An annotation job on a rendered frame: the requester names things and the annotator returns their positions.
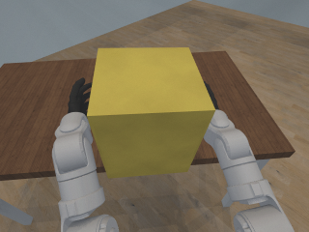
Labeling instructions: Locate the robot right forearm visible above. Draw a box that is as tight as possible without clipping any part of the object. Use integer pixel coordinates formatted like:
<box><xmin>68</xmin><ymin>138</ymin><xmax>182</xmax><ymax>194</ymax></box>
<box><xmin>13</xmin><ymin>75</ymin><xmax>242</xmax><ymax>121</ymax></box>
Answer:
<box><xmin>204</xmin><ymin>109</ymin><xmax>295</xmax><ymax>232</ymax></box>

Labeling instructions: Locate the table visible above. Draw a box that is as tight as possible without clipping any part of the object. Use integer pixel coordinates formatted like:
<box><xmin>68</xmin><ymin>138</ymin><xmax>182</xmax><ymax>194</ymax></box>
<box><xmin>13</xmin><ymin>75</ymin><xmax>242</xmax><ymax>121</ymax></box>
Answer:
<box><xmin>0</xmin><ymin>50</ymin><xmax>295</xmax><ymax>225</ymax></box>

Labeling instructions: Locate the robot right upper arm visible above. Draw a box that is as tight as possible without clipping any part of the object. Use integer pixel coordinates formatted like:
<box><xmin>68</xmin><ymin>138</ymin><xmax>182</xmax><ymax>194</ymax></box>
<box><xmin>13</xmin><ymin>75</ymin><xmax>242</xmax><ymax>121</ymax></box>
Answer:
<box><xmin>233</xmin><ymin>204</ymin><xmax>294</xmax><ymax>232</ymax></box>

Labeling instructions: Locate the robot left forearm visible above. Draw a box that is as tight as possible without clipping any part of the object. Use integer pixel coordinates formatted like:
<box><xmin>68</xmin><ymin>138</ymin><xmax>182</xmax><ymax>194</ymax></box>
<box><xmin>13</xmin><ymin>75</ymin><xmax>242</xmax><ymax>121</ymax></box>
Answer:
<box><xmin>51</xmin><ymin>112</ymin><xmax>105</xmax><ymax>232</ymax></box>

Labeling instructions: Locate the right robot hand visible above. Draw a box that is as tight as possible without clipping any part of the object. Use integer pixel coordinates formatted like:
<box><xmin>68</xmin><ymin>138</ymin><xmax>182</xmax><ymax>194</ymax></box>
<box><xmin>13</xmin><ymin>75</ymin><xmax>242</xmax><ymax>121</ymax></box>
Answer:
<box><xmin>204</xmin><ymin>81</ymin><xmax>219</xmax><ymax>110</ymax></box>

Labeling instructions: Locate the left robot hand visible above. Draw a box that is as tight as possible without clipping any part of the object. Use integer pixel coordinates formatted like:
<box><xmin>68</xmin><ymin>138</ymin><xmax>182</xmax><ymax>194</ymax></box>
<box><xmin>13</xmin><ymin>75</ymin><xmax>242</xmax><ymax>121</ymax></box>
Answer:
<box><xmin>68</xmin><ymin>77</ymin><xmax>93</xmax><ymax>117</ymax></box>

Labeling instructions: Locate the robot left upper arm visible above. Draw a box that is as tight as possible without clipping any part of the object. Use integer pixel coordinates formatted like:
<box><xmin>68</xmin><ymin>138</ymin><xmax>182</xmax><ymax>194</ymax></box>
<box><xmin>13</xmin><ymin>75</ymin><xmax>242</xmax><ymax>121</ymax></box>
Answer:
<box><xmin>66</xmin><ymin>214</ymin><xmax>119</xmax><ymax>232</ymax></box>

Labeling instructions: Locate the carton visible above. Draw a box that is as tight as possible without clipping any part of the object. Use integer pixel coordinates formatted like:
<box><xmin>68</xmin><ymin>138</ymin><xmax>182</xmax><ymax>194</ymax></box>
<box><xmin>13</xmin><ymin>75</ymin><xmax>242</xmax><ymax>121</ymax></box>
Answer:
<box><xmin>87</xmin><ymin>47</ymin><xmax>215</xmax><ymax>179</ymax></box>

